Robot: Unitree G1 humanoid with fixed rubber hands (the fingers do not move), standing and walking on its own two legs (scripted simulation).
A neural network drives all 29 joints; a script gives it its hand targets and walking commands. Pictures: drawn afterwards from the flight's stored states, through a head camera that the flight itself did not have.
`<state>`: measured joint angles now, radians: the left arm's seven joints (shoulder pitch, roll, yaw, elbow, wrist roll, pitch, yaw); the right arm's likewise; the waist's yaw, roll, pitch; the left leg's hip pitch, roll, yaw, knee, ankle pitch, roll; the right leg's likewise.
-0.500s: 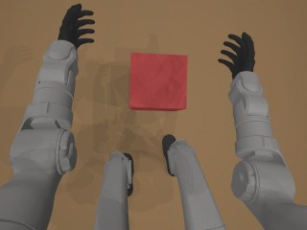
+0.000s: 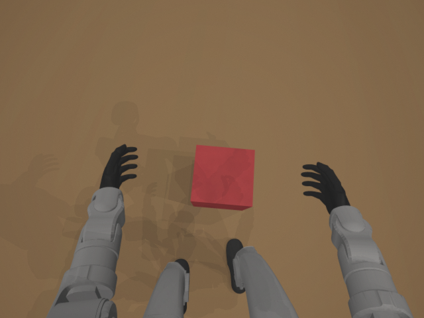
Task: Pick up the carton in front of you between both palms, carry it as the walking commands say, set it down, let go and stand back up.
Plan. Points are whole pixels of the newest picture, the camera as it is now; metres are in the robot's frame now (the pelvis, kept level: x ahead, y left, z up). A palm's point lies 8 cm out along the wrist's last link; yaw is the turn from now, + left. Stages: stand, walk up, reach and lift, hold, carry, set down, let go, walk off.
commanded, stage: let go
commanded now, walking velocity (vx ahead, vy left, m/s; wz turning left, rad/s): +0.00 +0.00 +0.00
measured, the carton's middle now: (221, 180) +0.42 -0.07 -0.60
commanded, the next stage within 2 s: stand in 0.92 s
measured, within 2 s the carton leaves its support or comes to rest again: neither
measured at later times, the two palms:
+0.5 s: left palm (48, 262) +0.23 +0.25 -0.02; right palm (354, 256) +0.20 -0.22 -0.01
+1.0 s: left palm (46, 281) +0.20 +0.25 -0.02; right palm (372, 258) +0.19 -0.25 -0.02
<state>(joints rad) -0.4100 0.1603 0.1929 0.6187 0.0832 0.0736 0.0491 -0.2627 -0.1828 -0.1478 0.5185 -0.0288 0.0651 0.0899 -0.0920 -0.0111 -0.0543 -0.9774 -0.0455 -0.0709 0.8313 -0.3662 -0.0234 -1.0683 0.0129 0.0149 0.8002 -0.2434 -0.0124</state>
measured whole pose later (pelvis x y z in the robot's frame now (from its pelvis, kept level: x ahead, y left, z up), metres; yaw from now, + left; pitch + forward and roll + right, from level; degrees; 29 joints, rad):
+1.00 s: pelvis +0.04 +0.01 +0.05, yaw -2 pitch -3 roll +0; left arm 0.19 0.22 0.04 0.59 0.02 0.06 0.00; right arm 0.21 -0.26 -0.05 0.50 -0.01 0.11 0.01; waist 0.00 0.03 0.04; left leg -0.11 -0.01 -0.05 0.52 -0.36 0.00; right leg -0.22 0.03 0.04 0.52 -0.25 0.00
